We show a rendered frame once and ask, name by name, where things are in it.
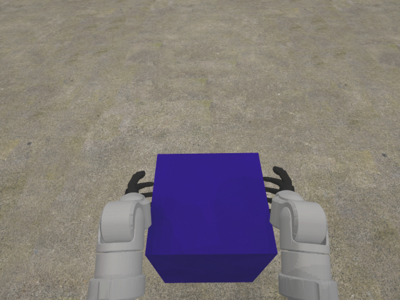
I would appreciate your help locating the robot right forearm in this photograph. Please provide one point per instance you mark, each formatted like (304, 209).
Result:
(303, 228)

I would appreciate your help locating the robot left forearm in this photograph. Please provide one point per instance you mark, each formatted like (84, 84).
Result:
(120, 241)

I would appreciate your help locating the carton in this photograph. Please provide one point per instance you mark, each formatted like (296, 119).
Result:
(210, 219)

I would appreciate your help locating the robot left hand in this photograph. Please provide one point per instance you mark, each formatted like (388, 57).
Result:
(133, 187)

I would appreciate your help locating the robot right hand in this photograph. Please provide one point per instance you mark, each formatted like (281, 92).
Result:
(284, 183)

